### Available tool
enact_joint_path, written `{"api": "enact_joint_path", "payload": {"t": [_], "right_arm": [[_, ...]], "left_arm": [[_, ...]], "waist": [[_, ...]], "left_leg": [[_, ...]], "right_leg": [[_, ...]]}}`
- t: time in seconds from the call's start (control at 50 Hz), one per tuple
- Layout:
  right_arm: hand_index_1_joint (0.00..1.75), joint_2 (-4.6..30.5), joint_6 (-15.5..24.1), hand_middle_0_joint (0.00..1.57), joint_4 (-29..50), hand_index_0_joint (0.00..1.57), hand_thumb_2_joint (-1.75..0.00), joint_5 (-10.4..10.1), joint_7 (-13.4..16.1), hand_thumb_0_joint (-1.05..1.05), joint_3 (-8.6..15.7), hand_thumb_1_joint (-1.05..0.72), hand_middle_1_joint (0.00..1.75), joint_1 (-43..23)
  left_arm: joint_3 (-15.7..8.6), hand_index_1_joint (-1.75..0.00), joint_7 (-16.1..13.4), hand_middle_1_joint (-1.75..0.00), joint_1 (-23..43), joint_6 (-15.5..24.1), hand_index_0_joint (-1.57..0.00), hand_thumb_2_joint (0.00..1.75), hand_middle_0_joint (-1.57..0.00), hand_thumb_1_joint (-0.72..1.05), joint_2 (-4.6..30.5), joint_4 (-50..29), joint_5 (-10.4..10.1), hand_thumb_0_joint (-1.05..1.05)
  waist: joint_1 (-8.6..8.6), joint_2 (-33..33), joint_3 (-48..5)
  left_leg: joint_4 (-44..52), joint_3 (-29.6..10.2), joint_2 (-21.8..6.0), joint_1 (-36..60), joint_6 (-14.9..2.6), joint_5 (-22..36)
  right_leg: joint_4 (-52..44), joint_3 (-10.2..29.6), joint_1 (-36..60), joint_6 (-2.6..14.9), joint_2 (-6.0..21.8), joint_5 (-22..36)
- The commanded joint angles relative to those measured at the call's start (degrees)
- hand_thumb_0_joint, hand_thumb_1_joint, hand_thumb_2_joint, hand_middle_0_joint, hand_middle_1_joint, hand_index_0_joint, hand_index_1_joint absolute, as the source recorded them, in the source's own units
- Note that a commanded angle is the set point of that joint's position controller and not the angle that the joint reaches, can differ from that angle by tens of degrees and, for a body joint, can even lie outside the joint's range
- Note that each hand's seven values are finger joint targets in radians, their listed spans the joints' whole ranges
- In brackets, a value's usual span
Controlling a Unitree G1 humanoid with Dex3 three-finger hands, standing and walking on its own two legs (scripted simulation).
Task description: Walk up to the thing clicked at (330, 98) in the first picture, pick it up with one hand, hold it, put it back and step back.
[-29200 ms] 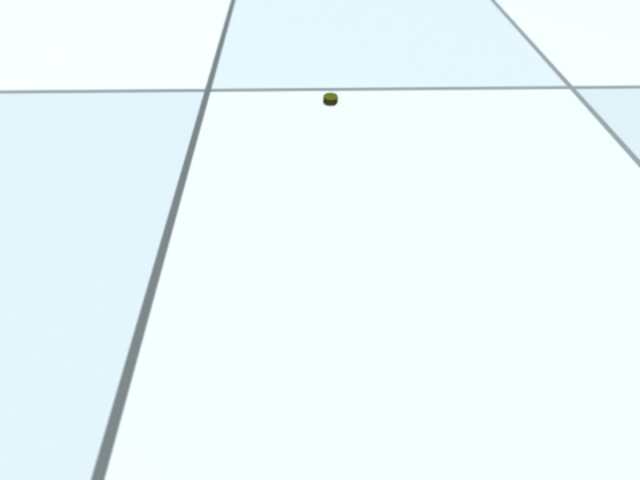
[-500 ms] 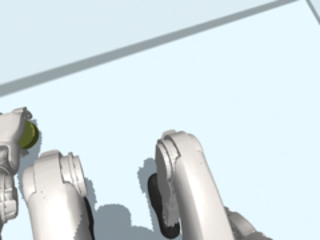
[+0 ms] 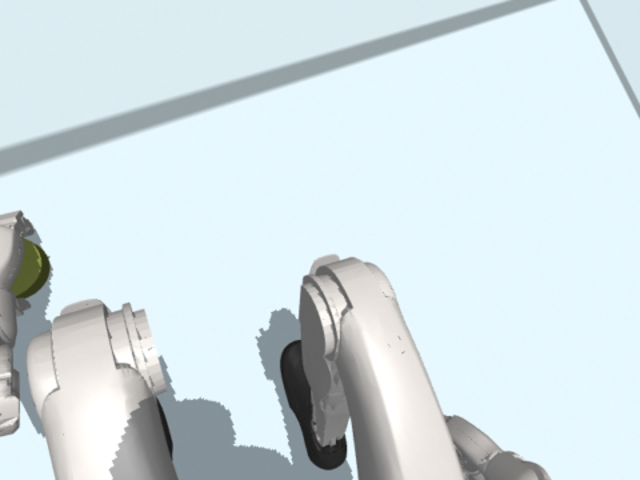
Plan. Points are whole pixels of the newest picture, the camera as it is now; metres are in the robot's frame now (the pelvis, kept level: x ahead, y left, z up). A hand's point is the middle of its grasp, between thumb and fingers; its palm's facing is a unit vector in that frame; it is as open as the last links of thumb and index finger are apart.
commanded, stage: open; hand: left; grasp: from above
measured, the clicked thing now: (8, 268) +0.38 +0.30 -0.27
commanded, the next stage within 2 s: withdraw in 0.94 s
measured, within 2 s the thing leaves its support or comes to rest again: neither
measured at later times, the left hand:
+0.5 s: hand out of the picture +0.36 +0.30 -0.23, palm faces -0.43 -0.17 -0.89, open 13.4 cm
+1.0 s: hand (0, 274) +0.36 +0.30 -0.24, palm faces -0.44 -0.16 -0.89, open 13.6 cm
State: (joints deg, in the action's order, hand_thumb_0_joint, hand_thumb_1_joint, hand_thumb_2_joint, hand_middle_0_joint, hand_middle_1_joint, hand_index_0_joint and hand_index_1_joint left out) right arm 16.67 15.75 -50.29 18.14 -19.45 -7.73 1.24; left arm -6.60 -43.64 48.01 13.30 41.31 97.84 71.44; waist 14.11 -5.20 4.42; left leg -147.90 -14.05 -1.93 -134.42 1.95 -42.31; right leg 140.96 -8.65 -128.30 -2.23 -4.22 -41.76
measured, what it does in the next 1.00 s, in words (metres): stands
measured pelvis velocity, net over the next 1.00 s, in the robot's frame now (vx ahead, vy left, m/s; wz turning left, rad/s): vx -0.01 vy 0.00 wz -0.02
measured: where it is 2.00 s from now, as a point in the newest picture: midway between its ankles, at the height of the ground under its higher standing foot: (242, 454)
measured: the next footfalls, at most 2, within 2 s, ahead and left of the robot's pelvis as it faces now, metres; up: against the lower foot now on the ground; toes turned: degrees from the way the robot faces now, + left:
none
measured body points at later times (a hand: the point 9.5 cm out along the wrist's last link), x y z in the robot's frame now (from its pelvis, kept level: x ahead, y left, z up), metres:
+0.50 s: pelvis -0.01 +0.00 +0.00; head +0.23 +0.12 +0.37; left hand +0.38 +0.31 -0.18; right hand +0.07 -0.25 -0.08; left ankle +0.06 +0.13 -0.26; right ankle +0.09 -0.12 -0.26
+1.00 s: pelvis -0.01 +0.00 +0.00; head +0.23 +0.12 +0.36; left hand +0.38 +0.31 -0.19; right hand +0.07 -0.25 -0.07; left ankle +0.06 +0.13 -0.26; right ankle +0.09 -0.12 -0.26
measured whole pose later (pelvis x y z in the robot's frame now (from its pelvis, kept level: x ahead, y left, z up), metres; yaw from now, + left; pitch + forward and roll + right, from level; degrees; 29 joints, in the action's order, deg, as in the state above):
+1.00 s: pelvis -0.01 +0.00 +0.00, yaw -1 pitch +25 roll -12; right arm 18.2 19.0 -48.6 17.1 -21.2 -9.8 2.2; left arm -4.6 -43.1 49.8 11.7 43.7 99.3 70.0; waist 15.2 -6.5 5.9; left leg -147.7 -15.3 -2.0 -133.5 1.6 -41.0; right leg 139.4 -9.6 -126.9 -2.8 -4.9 -39.8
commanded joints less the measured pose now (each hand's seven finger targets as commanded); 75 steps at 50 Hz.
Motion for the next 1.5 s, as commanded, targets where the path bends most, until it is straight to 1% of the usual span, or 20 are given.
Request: {"api": "enact_joint_path", "payload": {"t": [0.0, 0.04, 0.12, 0.26, 0.34, 0.42, 0.48, 0.52, 0.68, 0.76, 0.82, 0.88, 0.92, 1.0, 1.08, 1.12, 1.2, 1.3, 1.34, 1.48], "right_arm": [[0.3, 17.1, 0.5, 0.2, -0.2, 0.2, -0.9, -0.3, -0.2, 0.0, 4.1, -0.89, 0.3, 10.0], [0.3, 17.1, 1.0, 0.2, 0.4, 0.2, -0.9, -0.3, -0.5, 0.0, 3.6, -0.89, 0.3, 9.9], [0.3, 17.3, 1.6, 0.2, 0.4, 0.2, -0.89, -0.6, -0.7, 0.0, 3.6, -0.88, 0.3, 9.0], [0.3, 17.8, 2.4, 0.2, 0.6, 0.2, -0.89, -1.3, -1.3, 0.0, 3.7, -0.88, 0.3, 9.8], [0.3, 17.5, 2.5, 0.2, 0.7, 0.2, -0.9, -1.6, -1.5, 0.0, 3.7, -0.89, 0.3, 9.7], [0.3, 17.5, 2.0, 0.2, 1.2, 0.2, -0.89, -1.7, -1.3, 0.0, 3.6, -0.88, 0.3, 9.8], [0.3, 17.3, 1.9, 0.2, 2.1, 0.2, -0.89, -1.8, -1.2, 0.0, 2.9, -0.88, 0.3, 9.4], [0.3, 17.9, 1.5, 0.2, 2.1, 0.2, -0.89, -1.8, -0.8, 0.0, 2.7, -0.88, 0.3, 9.5], [0.3, 18.7, 2.3, 0.2, 2.0, 0.2, -0.89, -1.6, -0.4, 0.0, 2.9, -0.88, 0.3, 8.6], [0.3, 18.3, 2.6, 0.2, 1.6, 0.2, -0.89, -1.6, -0.6, 0.0, 3.0, -0.88, 0.3, 9.4], [0.3, 18.0, 3.2, 0.2, 2.4, 0.2, -0.89, -1.6, -1.3, 0.0, 2.2, -0.88, 0.3, 9.5], [0.3, 18.4, 3.4, 0.2, 1.8, 0.2, -0.89, -1.6, -1.2, 0.0, 2.4, -0.88, 0.3, 10.1], [0.3, 18.2, 3.6, 0.2, 2.0, 0.2, -0.89, -1.4, -1.6, 0.0, 2.3, -0.88, 0.3, 9.6], [0.3, 18.5, 3.2, 0.2, 2.0, 0.2, -0.89, -1.8, -1.4, 0.0, 2.7, -0.88, 0.3, 9.6], [0.3, 18.1, 3.2, 0.2, 2.5, 0.2, -0.89, -1.9, -1.6, 0.0, 2.2, -0.89, 0.3, 9.4], [0.3, 18.9, 3.0, 0.2, 2.7, 0.2, -0.89, -1.9, -1.4, 0.0, 2.7, -0.89, 0.3, 10.1], [0.3, 18.3, 2.8, 0.2, 2.5, 0.2, -0.89, -2.8, -1.6, 0.0, 4.6, -0.89, 0.3, 9.9], [0.3, 16.5, -0.5, 0.2, 4.6, 0.2, -0.9, -6.7, -1.7, 0.0, 8.4, -0.89, 0.3, 10.1], [0.3, 15.9, -2.7, 0.2, 4.7, 0.2, -0.9, -8.9, -1.1, 0.0, 10.3, -0.89, 0.3, 10.0], [0.3, 13.2, -8.4, 0.2, 5.7, 0.2, -0.9, -12.2, 2.8, 0.0, 14.0, -0.89, 0.3, 14.6]], "left_arm": [[0.0, -0.69, -3.4, -0.73, 14.2, 0.0, -0.66, 0.63, -0.63, 0.24, 8.5, -5.6, -0.3, 0.0], [0.4, -0.67, -3.4, -0.71, 14.0, 0.0, -0.66, 0.6, -0.63, 0.23, 8.2, -4.1, -0.2, 0.0], [0.6, -0.76, -4.2, -0.82, 14.1, -0.5, -0.37, 0.62, -0.32, -0.09, 8.9, -4.5, -0.3, 0.0], [1.2, -0.91, -3.7, -0.95, 14.5, -1.8, -0.19, 0.81, -0.16, -0.35, 8.5, -3.4, -1.0, 0.0], [1.0, -0.99, -2.5, -1.02, 13.1, -1.8, -0.11, 0.89, -0.08, -0.45, 8.6, -2.9, -1.9, 0.0], [0.4, -1.01, -1.7, -1.05, 12.6, -1.6, -0.09, 0.91, -0.06, -0.47, 9.3, -3.6, -1.7, 0.0], [1.8, -1.02, -1.0, -1.06, 13.4, -1.1, -0.09, 0.9, -0.06, -0.45, 8.0, -2.1, -1.3, 0.0], [0.9, -1.02, -1.6, -1.06, 13.8, -0.5, -0.09, 0.9, -0.06, -0.45, 9.9, -3.2, -1.7, 0.0], [1.7, -1.03, -3.1, -1.08, 15.2, -0.5, -0.1, 0.87, -0.06, -0.41, 10.6, -3.6, -0.4, 0.0], [1.5, -1.03, -3.6, -1.07, 14.5, -1.4, -0.1, 0.88, -0.06, -0.41, 9.9, -3.5, -0.5, 0.0], [2.8, -1.02, -2.5, -1.07, 15.0, -2.1, -0.1, 0.87, -0.06, -0.41, 8.6, -2.5, -1.2, 0.0], [0.9, -1.03, -2.3, -1.08, 14.6, -1.7, -0.1, 0.86, -0.05, -0.4, 10.4, -4.1, -1.9, 0.0], [2.5, -1.03, -1.4, -1.09, 13.8, -1.9, -0.1, 0.86, -0.06, -0.4, 9.3, -2.4, -1.4, 0.0], [0.3, -1.04, -1.9, -1.1, 13.3, -1.3, -0.11, 0.87, -0.06, -0.4, 11.1, -5.2, -2.1, 0.0], [2.3, -0.98, -1.0, -1.02, 14.4, -1.1, -0.09, 0.93, -0.06, -0.45, 9.6, -3.8, -1.5, 0.0], [0.6, -0.99, -1.2, -1.02, 15.5, -0.6, -0.09, 0.94, -0.06, -0.46, 12.6, -7.2, -1.1, 0.0], [-1.3, -0.98, -1.4, -1.01, 14.3, -1.2, -0.08, 0.95, -0.06, -0.47, 12.6, -15.8, -1.3, 0.0], [-3.4, -0.98, 1.1, -0.99, 6.6, -5.3, -0.07, 0.96, -0.06, -0.49, 10.1, -27.3, -3.8, 0.0], [-1.0, -0.98, 3.9, -0.99, 5.2, -7.9, -0.07, 0.98, -0.06, -0.51, 6.7, -29.3, -5.3, 0.0], [6.6, -1.01, 17.7, -1.01, 10.5, -11.3, -0.07, 1.0, -0.07, -0.52, -1.7, -33.0, -9.7, 0.0]], "waist": [[2.84, 22.2, -35.3], [3.54, 22.2, -34.7], [3.18, 22.5, -34.4], [3.87, 21.7, -33.4], [2.84, 21.0, -33.6], [2.19, 22.0, -34.4], [3.9, 20.9, -32.6], [3.35, 20.4, -33.6], [3.66, 20.0, -31.1], [3.46, 21.5, -32.6], [4.73, 19.9, -31.8], [2.99, 23.3, -34.1], [3.85, 21.6, -32.3], [2.25, 23.9, -34.9], [3.98, 21.8, -31.7], [2.84, 23.7, -35.0], [0.06, 29.0, -40.4], [-5.46, 32.5, -48.3], [-6.15, 30.3, -49.5], [-3.68, 13.0, -44.5]], "left_leg": [[15.3, 7.0, -0.6, 26.5, -1.87, 12.0], [14.7, 7.0, -0.6, 26.5, -1.91, 12.9], [14.9, 6.9, -0.7, 26.1, -1.81, 11.6], [15.2, 6.4, -0.8, 26.1, -1.85, 11.9], [15.5, 6.3, -0.9, 25.5, -2.05, 11.5], [16.2, 6.3, -0.8, 26.3, -2.04, 12.2], [15.9, 5.7, -1.0, 26.1, -2.06, 11.7], [15.7, 6.2, -1.0, 25.1, -2.43, 11.5], [16.1, 5.8, -1.0, 23.9, -2.09, 6.6], [16.5, 5.7, -1.0, 25.3, -1.79, 9.1], [15.0, 5.7, -1.0, 24.7, -2.11, 10.9], [16.3, 5.6, -1.1, 27.2, -1.66, 11.8], [15.5, 5.7, -1.1, 26.1, -1.83, 10.7], [16.3, 6.0, -1.1, 27.2, -1.63, 11.8], [15.4, 5.7, -1.0, 25.5, -1.95, 10.9], [15.5, 5.9, -1.1, 27.6, -1.87, 12.5], [17.4, 6.2, -1.1, 31.5, -1.14, 12.5], [20.2, 9.3, -0.7, 32.8, -1.32, 15.8], [22.0, 9.9, -0.5, 32.3, -1.65, 14.6], [25.6, 10.6, 0.7, 26.2, -3.75, 8.8]], "right_leg": [[-13.8, -6.0, 18.0, 3.47, -2.4, 15.6], [-13.5, -6.1, 18.4, 3.39, -2.4, 16.8], [-14.0, -5.9, 18.7, 3.4, -2.5, 15.4], [-14.3, -6.3, 18.2, 3.29, -2.4, 15.9], [-14.9, -6.0, 19.0, 3.34, -2.8, 15.6], [-14.7, -6.3, 18.7, 3.48, -2.9, 16.1], [-14.0, -7.1, 17.4, 3.35, -2.7, 16.2], [-15.5, -6.3, 19.5, 3.28, -3.1, 16.1], [-15.7, -5.8, 17.0, 3.59, -3.0, 9.9], [-15.1, -6.3, 17.0, 3.56, -2.9, 12.5], [-15.1, -6.5, 17.8, 3.05, -2.7, 15.1], [-14.7, -6.7, 18.9, 3.49, -2.9, 15.5], [-14.1, -6.7, 17.8, 3.32, -2.9, 15.2], [-14.4, -6.4, 19.6, 3.7, -3.1, 15.8], [-13.8, -7.0, 17.2, 3.42, -2.7, 15.2], [-13.8, -6.5, 19.1, 3.54, -2.9, 16.7], [-13.0, -6.5, 17.6, 4.09, -2.3, 15.8], [-14.8, -3.8, 18.7, 4.49, -2.0, 18.8], [-16.1, -2.6, 17.0, 4.62, -1.8, 17.9], [-24.9, 1.7, 21.4, 4.41, -1.6, 10.1]]}}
